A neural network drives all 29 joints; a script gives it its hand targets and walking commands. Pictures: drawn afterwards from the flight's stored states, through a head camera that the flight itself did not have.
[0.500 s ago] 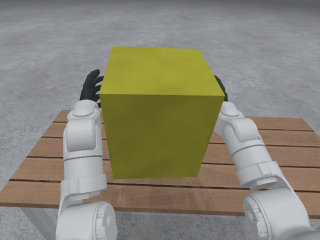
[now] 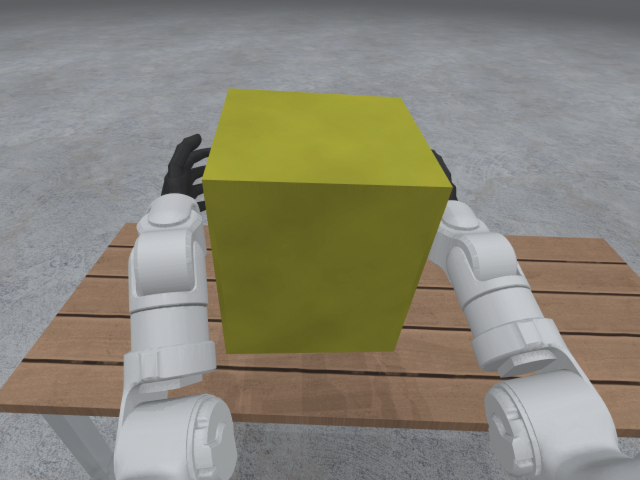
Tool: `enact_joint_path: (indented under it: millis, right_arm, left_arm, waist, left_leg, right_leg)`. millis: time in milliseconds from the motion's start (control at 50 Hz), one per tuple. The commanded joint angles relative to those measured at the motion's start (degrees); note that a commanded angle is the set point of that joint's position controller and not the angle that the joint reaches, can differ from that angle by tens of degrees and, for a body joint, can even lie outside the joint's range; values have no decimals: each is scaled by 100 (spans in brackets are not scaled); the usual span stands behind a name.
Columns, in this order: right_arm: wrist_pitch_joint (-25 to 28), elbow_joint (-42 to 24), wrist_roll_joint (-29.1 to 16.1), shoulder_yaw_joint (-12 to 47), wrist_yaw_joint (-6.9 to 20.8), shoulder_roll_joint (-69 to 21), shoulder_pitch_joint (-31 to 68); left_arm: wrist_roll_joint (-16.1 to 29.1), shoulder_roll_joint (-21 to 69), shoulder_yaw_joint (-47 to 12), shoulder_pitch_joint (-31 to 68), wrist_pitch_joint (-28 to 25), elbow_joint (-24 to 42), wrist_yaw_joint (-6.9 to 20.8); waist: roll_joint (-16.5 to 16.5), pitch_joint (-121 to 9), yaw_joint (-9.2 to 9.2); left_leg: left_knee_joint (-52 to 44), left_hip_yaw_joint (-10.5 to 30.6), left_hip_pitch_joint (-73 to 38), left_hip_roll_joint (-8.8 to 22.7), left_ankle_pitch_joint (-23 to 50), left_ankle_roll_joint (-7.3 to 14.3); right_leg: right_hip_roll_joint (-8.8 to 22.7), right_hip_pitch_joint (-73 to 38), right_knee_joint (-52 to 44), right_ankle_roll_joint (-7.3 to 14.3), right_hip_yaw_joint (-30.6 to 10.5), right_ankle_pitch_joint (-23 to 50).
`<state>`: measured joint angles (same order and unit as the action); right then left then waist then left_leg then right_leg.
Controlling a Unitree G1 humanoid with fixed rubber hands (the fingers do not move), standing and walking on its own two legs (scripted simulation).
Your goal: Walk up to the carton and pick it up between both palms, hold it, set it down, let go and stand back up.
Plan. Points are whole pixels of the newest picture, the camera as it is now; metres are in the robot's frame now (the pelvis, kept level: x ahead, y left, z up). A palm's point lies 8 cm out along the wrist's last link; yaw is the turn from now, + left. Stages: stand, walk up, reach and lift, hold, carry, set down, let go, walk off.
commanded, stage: hold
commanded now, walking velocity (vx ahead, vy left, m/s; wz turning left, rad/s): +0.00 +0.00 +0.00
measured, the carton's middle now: (314, 224) +0.37 +0.00 +0.20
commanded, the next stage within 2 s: none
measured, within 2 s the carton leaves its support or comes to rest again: neither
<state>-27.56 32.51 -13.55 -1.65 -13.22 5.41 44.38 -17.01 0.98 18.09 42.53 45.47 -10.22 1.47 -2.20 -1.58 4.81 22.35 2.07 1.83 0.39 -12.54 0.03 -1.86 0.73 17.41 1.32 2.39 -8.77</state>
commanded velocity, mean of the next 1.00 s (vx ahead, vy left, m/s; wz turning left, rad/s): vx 0.00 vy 0.00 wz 0.00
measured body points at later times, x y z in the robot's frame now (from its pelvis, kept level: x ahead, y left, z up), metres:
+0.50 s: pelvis +0.00 +0.00 +0.00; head -0.06 +0.02 +0.45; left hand +0.38 +0.15 +0.24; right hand +0.38 -0.16 +0.21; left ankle +0.01 +0.12 -0.75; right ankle +0.02 -0.10 -0.75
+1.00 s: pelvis +0.00 +0.00 +0.00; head -0.06 +0.03 +0.44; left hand +0.38 +0.15 +0.23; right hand +0.38 -0.15 +0.22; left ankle +0.01 +0.12 -0.75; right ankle +0.02 -0.10 -0.75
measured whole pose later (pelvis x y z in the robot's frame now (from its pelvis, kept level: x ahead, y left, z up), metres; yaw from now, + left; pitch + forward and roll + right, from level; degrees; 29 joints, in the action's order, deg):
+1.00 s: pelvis +0.00 +0.00 +0.00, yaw +0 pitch -8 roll -1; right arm -28.0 28.8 -14.7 -0.7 -14.0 5.2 42.4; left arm -16.8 0.9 17.1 39.8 45.4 -6.4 1.9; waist -2.5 -0.7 5.2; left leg 22.9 2.2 1.6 0.5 -13.2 0.0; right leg -2.1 0.2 17.2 1.3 2.4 -9.1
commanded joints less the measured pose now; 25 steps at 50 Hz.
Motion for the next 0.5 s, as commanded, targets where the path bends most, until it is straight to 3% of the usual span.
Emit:
enact_joint_path:
  millis: [0, 20, 40, 60, 80, 100, 140, 160, 180, 200, 220, 240, 260, 300, 340, 360, 380, 400, 420, 440, 460, 480]
  right_arm:
    - [490, -2194, -714, 1829, 706, -3527, 5118]
    - [455, -1857, -654, 1776, 729, -3491, 5048]
    - [444, -1939, -632, 1820, 721, -3532, 5052]
    - [439, -1887, -618, 1801, 707, -3484, 5004]
    - [446, -1876, -617, 1781, 694, -3502, 5058]
    - [502, -1935, -583, 1664, 696, -3453, 5153]
    - [523, -2125, -710, 1890, 686, -3680, 4992]
    - [487, -2060, -624, 1760, 646, -3616, 4767]
    - [495, -2132, -697, 1800, 671, -3531, 4969]
    - [487, -2169, -660, 1816, 681, -3509, 4942]
    - [502, -2017, -572, 1912, 703, -3675, 5265]
    - [513, -2049, -632, 1845, 706, -3579, 5227]
    - [511, -2104, -585, 1816, 698, -3497, 5160]
    - [605, -2558, -682, 1932, 650, -3701, 5267]
    - [566, -2376, -691, 1974, 698, -3832, 5281]
    - [582, -2583, -645, 1908, 662, -3694, 5335]
    - [481, -2153, -660, 1850, 653, -3487, 4999]
    - [468, -1956, -575, 1753, 664, -3401, 5266]
    - [437, -1633, -523, 1736, 663, -3469, 4920]
    - [492, -1890, -623, 1891, 705, -3701, 4935]
    - [553, -2218, -627, 1786, 660, -3657, 5117]
    - [581, -2325, -604, 1767, 643, -3655, 5158]
  left_arm:
    - [971, 3142, -2788, 3778, -363, 482, 733]
    - [843, 3054, -2608, 3690, -361, 257, 757]
    - [772, 3046, -2533, 3545, -295, 271, 774]
    - [638, 3009, -2436, 3293, -230, 162, 808]
    - [594, 2939, -2372, 3441, -259, 113, 845]
    - [768, 2989, -2509, 3572, -283, 145, 882]
    - [939, 3094, -2689, 3876, -403, 661, 836]
    - [1084, 3156, -2898, 3902, -432, 808, 810]
    - [1042, 3171, -2889, 3867, -434, 770, 796]
    - [1053, 3168, -2964, 3900, -402, 664, 789]
    - [910, 2993, -2583, 3911, -424, 161, 814]
    - [765, 2988, -2430, 3630, -381, 160, 825]
    - [897, 3068, -2570, 3710, -374, 282, 842]
    - [1024, 3183, -2764, 3701, -426, 485, 831]
    - [1093, 3143, -2857, 4102, -516, 769, 719]
    - [1220, 3232, -3045, 4029, -487, 645, 727]
    - [918, 3116, -2736, 3368, -363, 407, 727]
    - [729, 2924, -2418, 3511, -331, -59, 793]
    - [622, 2887, -2310, 3422, -332, -35, 865]
    - [659, 2894, -2304, 3645, -383, 269, 866]
    - [925, 3090, -2708, 3656, -406, 446, 846]
    - [1031, 3062, -2781, 3923, -470, 403, 862]
  waist:
    - [443, -2165, 112]
    - [426, -2001, -31]
    - [425, -1991, -95]
    - [411, -1863, -45]
    - [309, -1798, -106]
    - [316, -1994, 95]
    - [311, -2388, 124]
    - [441, -2343, 313]
    - [542, -2434, 165]
    - [549, -2345, 299]
    - [308, -2048, -60]
    - [361, -2038, -81]
    - [261, -2166, 56]
    - [320, -2540, 80]
    - [418, -2698, -37]
    - [402, -2754, 222]
    - [558, -2151, 24]
    - [385, -1755, -23]
    - [288, -1703, -4]
    - [254, -2068, -151]
    - [320, -2226, 92]
    - [269, -2436, 190]
  left_leg:
    - [-217, -259, -283, -248, 1776, -308]
    - [-338, -254, -175, -250, 1528, -237]
    - [-324, -288, -104, -287, 1493, -187]
    - [-346, -269, -42, -259, 1550, -162]
    - [-366, -294, -38, -278, 1351, -134]
    - [-351, -287, -55, -286, 1289, -188]
    - [-252, -268, -325, -256, 1744, -234]
    - [-198, -244, -351, -283, 1774, -310]
    - [-202, -216, -423, -244, 1981, -329]
    - [-172, -193, -398, -260, 1727, -326]
    - [-298, -288, -134, -315, 1235, -113]
    - [-329, -271, -176, -303, 1415, -126]
    - [-358, -284, -158, -289, 1296, -135]
    - [-251, -315, -241, -313, 1503, -144]
    - [-222, -252, -282, -316, 1516, -164]
    - [-173, -224, -361, -317, 1637, -260]
    - [-240, -212, -338, -275, 1804, -270]
    - [-322, -244, -73, -309, 1267, -178]
    - [-400, -270, -125, -308, 1124, -104]
    - [-405, -328, -155, -336, 1174, -36]
    - [-346, -267, -85, -324, 1340, -139]
    - [-257, -286, -220, -344, 1431, -199]
  right_leg:
    - [-246, -612, -155, -346, 124, 1194]
    - [-229, -566, -182, -323, 148, 893]
    - [-183, -699, -190, -354, 79, 1032]
    - [-178, -788, -159, -363, 82, 1068]
    - [-165, -743, -171, -375, 93, 919]
    - [-183, -747, -190, -361, 116, 843]
    - [-191, -785, -89, -405, 125, 1222]
    - [-194, -753, -127, -377, 134, 1337]
    - [-238, -737, -71, -369, 168, 1369]
    - [-206, -612, -122, -357, 119, 1198]
    - [-152, -557, -159, -416, 113, 922]
    - [-191, -589, -148, -374, 120, 933]
    - [-196, -617, -181, -375, 131, 846]
    - [-192, -785, -140, -390, 79, 1181]
    - [-200, -612, -45, -417, 118, 1162]
    - [-223, -642, -76, -397, 115, 1334]
    - [-210, -579, -108, -378, 123, 1289]
    - [-159, -488, -210, -367, 103, 931]
    - [-119, -538, -240, -413, 93, 850]
    - [-127, -718, -193, -441, 113, 844]
    - [-182, -756, -141, -395, 139, 1061]
    - [-179, -707, -117, -417, 147, 1251]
